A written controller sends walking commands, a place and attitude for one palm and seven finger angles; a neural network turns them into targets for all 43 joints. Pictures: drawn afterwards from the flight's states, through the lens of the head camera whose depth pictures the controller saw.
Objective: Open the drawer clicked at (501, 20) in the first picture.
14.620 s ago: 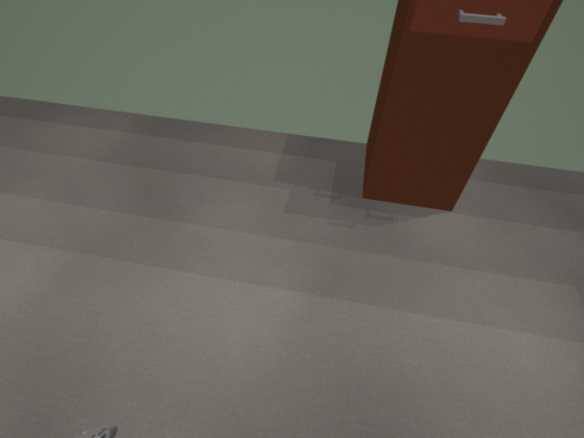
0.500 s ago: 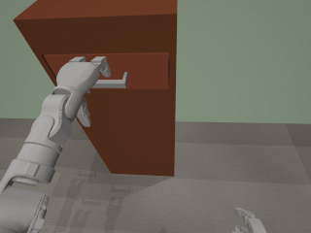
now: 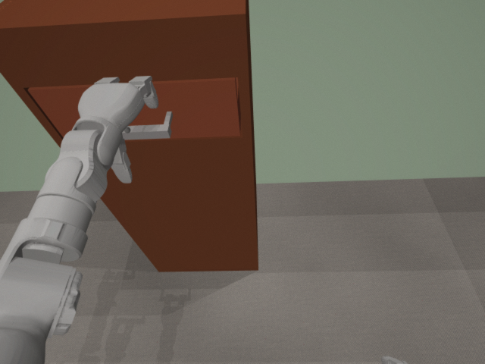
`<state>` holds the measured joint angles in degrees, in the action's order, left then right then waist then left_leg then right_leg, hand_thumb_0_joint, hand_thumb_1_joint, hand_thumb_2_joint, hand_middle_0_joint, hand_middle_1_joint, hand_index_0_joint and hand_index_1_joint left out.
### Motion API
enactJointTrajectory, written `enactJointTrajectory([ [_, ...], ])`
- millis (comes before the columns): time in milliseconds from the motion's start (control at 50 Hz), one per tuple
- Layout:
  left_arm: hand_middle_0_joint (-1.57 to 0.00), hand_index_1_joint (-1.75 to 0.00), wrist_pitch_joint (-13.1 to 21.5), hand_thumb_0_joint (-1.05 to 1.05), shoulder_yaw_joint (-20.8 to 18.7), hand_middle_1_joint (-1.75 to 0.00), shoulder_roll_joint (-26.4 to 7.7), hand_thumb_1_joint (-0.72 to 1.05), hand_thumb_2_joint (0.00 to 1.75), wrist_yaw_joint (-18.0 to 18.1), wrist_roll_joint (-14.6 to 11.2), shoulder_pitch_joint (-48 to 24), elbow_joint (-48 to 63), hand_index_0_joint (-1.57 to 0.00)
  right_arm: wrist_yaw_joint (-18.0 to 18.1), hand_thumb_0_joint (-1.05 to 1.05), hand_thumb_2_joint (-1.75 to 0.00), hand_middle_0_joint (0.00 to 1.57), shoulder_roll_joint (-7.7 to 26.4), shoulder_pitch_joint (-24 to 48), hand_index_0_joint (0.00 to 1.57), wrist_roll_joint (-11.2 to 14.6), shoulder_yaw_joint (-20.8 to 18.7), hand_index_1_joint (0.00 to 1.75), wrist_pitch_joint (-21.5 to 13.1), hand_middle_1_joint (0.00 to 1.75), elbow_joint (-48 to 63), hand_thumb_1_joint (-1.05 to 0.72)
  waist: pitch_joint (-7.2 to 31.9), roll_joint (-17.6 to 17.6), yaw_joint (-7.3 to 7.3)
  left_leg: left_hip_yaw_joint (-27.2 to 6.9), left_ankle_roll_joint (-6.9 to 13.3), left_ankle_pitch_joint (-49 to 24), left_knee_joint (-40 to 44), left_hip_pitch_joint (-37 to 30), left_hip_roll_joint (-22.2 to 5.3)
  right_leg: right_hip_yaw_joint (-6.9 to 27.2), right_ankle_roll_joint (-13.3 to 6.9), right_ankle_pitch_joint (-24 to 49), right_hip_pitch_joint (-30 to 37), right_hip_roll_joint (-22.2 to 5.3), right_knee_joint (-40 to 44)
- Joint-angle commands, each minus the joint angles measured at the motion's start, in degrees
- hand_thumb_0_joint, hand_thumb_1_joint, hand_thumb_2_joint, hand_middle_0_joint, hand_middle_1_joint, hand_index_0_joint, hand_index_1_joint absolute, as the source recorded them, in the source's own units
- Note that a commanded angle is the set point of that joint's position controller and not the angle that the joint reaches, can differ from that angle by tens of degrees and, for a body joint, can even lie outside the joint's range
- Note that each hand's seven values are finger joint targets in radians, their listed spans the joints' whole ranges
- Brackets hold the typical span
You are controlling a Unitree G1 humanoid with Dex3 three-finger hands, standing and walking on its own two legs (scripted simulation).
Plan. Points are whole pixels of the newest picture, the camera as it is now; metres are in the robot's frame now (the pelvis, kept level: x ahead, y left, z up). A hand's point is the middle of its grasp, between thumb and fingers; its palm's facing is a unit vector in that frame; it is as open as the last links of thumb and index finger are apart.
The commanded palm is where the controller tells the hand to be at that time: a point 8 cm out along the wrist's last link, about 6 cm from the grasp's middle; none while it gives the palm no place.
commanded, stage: move the hooked fingers above the handle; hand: left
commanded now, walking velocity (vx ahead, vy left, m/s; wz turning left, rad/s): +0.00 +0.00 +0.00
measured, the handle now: (138, 125) +0.52 +0.23 +0.10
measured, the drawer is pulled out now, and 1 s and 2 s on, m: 0.00 0.00 0.00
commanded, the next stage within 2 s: lower the fingers behind the handle in 1.04 s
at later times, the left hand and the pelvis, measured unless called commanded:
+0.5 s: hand (120, 131) +0.45 +0.22 +0.15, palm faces -0.02 +0.00 -1.00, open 13.8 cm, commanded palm +0.43 +0.22 +0.21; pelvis +0.00 +0.00 +0.00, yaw +0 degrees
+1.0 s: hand (123, 128) +0.46 +0.22 +0.15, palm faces -0.01 -0.02 -1.00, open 13.8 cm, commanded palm +0.44 +0.24 +0.22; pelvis +0.00 +0.01 +0.00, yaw +0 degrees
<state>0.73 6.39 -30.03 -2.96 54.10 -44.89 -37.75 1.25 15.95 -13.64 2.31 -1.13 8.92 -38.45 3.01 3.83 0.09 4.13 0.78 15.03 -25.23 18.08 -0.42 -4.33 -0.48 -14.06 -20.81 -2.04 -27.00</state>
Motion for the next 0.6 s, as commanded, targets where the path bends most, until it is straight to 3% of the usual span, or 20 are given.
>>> enactJointTrajectory([
  [0,-0.30,-1.20,0.7,0.00,-6.4,-1.20,-14.7,-0.50,0.30,3.1,0.6,-28.2,10.3,-0.30,0.6,0.00,-0.90,0.20,6.8,0.0,0.20,0.1,-2.7,0.30,-1.9,0.30,6.3,-0.90,22.5,-2.5,0.25,-2.1,1.8,-24.6,-0.6,-7.0,1.5,2.7,-1.6,21.4,12.7,2.0,-0.4],
  [60,-0.30,-1.20,0.8,0.00,-6.3,-1.20,-14.6,-0.50,0.30,2.8,0.3,-28.0,10.0,-0.30,0.7,0.00,-0.90,0.20,7.2,-0.2,0.20,0.1,-2.7,0.30,-1.7,0.30,6.6,-0.90,23.3,-3.9,0.18,-2.0,1.9,-24.5,-0.5,-6.7,1.6,2.9,-1.6,21.8,13.7,2.1,-0.2],
  [100,-0.30,-1.20,0.4,0.00,-6.9,-1.20,-14.8,-0.50,0.30,2.8,0.2,-26.8,8.2,-0.30,0.7,0.00,-0.90,0.20,7.1,-0.3,0.20,0.2,-2.7,0.30,-1.7,0.30,6.4,-0.90,21.6,-4.9,0.01,-1.8,2.1,-23.6,-0.4,-6.0,1.5,2.9,-1.4,21.9,13.2,2.0,-0.2],
  [160,-0.30,-1.20,0.5,0.00,-10.2,-1.20,-19.1,-0.50,0.30,2.8,0.4,-26.2,6.6,-0.30,1.1,0.00,-0.90,0.20,7.7,-0.1,0.20,0.1,-2.4,0.30,-1.5,0.30,6.4,-0.90,21.7,-6.3,-0.68,-1.3,2.1,-21.9,0.2,-3.7,1.7,3.3,-1.3,21.9,15.8,1.8,0.2],
  [200,-0.30,-1.20,0.9,0.00,-10.1,-1.20,-19.5,-0.50,0.30,2.9,0.9,-26.5,7.7,-0.30,1.1,0.00,-0.90,0.20,7.2,0.5,0.20,0.2,-2.3,0.30,-1.5,0.30,6.8,-0.90,22.0,-4.0,-0.98,-1.1,2.1,-22.2,0.2,-3.5,1.7,3.5,-1.3,22.6,15.9,1.7,-0.3],
  [220,-0.30,-1.20,1.0,0.00,-9.5,-1.20,-18.5,-0.50,0.30,2.9,0.9,-26.3,8.0,-0.30,1.2,0.00,-0.90,0.20,7.1,0.5,0.20,0.2,-2.4,0.30,-1.5,0.30,6.9,-0.90,22.0,-4.4,-0.78,-0.9,2.2,-22.4,0.0,-4.0,1.6,3.4,-1.2,22.9,15.7,1.7,-0.3],
  [260,-0.30,-1.20,1.3,0.00,-11.1,-1.20,-20.3,-0.50,0.30,2.7,0.7,-25.6,8.4,-0.30,1.3,0.00,-0.90,0.20,7.5,0.5,0.20,0.2,-2.6,0.30,-1.5,0.30,7.2,-0.90,23.0,-5.6,-0.86,-0.9,2.3,-22.8,0.0,-3.7,1.6,3.8,-1.1,23.9,17.2,1.6,-0.1],
  [280,-0.30,-1.20,1.4,0.00,-11.1,-1.20,-20.5,-0.50,0.30,2.6,0.6,-25.0,8.8,-0.30,1.3,0.00,-0.90,0.20,7.4,0.8,0.20,0.3,-2.5,0.30,-1.5,0.30,7.4,-0.90,22.4,-4.3,-0.92,-0.7,2.3,-22.9,-0.2,-3.8,1.7,3.8,-1.1,24.4,16.8,1.6,-0.3],
  [360,-0.30,-1.20,1.8,0.00,-6.3,-1.20,-15.2,-0.50,0.30,1.6,0.2,-26.6,10.4,-0.30,1.3,0.00,-0.90,0.20,7.2,0.4,0.20,0.7,-2.8,0.30,-1.8,0.30,7.5,-0.90,21.0,-4.7,0.90,-1.2,2.4,-22.2,-0.4,-6.1,1.5,3.3,-1.1,21.2,13.1,2.0,0.6],
  [400,-0.30,-1.20,2.2,0.00,-5.2,-1.20,-14.6,-0.50,0.30,1.5,-0.1,-29.3,11.9,-0.30,1.5,0.00,-0.90,0.20,7.2,0.1,0.20,0.6,-2.9,0.30,-1.9,0.30,7.1,-0.90,20.9,-2.5,1.50,-1.6,2.3,-20.7,-0.6,-7.4,1.7,3.4,-1.1,19.5,11.1,2.1,0.7],
  [460,-0.30,-1.20,2.8,0.00,-4.1,-1.20,-13.1,-0.50,0.30,1.8,-0.6,-31.0,14.2,-0.30,1.5,0.00,-0.90,0.20,7.0,-0.1,0.20,0.5,-3.1,0.30,-2.3,0.30,7.0,-0.90,22.6,-2.2,1.63,-2.3,2.2,-22.2,-1.1,-9.5,1.8,3.2,-1.4,18.7,10.5,2.3,0.7],
  [480,-0.30,-1.20,2.8,0.00,-5.3,-1.20,-14.2,-0.50,0.30,2.2,-0.5,-31.0,13.6,-0.30,1.4,0.00,-0.90,0.20,6.9,-0.2,0.20,0.5,-3.0,0.30,-2.4,0.30,6.6,-0.90,22.3,-1.7,1.27,-2.5,2.0,-22.6,-1.0,-9.3,1.7,2.9,-1.5,18.6,10.2,2.3,0.5],
  [520,-0.30,-1.20,2.0,0.00,-4.8,-1.20,-13.3,-0.50,0.30,2.9,-0.5,-31.7,11.3,-0.30,1.3,0.00,-0.90,0.20,6.8,0.0,0.20,0.4,-2.7,0.30,-2.3,0.30,6.0,-0.90,20.8,-1.6,1.33,-2.3,1.8,-22.5,-0.9,-8.8,1.7,2.7,-1.5,18.7,9.4,2.3,0.5],
  [560,-0.30,-1.20,1.2,0.00,-9.2,-1.20,-18.5,-0.50,0.30,3.8,0.2,-30.8,7.5,-0.30,1.5,0.00,-0.90,0.20,7.5,0.1,0.20,0.1,-2.3,0.30,-2.1,0.30,5.4,-0.90,21.2,-3.7,0.29,-2.2,1.7,-21.6,-0.3,-6.6,1.8,2.8,-1.6,18.5,11.7,2.2,0.5],
  [580,-0.30,-1.20,0.7,0.00,-8.8,-1.20,-18.3,-0.50,0.30,4.0,0.6,-31.1,6.6,-0.30,1.4,0.00,-0.90,0.20,7.1,0.6,0.20,0.3,-2.0,0.30,-2.0,0.30,5.7,-0.90,20.5,-3.1,0.05,-2.1,1.6,-21.1,0.0,-5.5,1.7,2.7,-1.6,18.4,11.9,2.0,0.3],
])
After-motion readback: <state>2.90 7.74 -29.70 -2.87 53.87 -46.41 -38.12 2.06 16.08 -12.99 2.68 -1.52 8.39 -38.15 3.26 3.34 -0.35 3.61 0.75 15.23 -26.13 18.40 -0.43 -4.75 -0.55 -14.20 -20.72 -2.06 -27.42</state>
